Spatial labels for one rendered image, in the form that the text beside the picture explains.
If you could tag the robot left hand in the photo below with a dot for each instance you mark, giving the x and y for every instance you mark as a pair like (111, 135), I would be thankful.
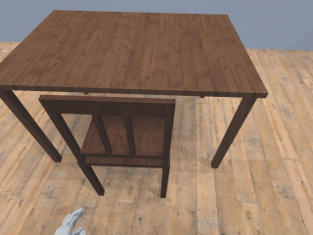
(69, 222)

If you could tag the chair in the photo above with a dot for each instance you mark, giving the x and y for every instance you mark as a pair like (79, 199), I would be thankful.
(123, 131)

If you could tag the table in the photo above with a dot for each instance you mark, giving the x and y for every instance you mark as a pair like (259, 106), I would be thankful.
(141, 53)

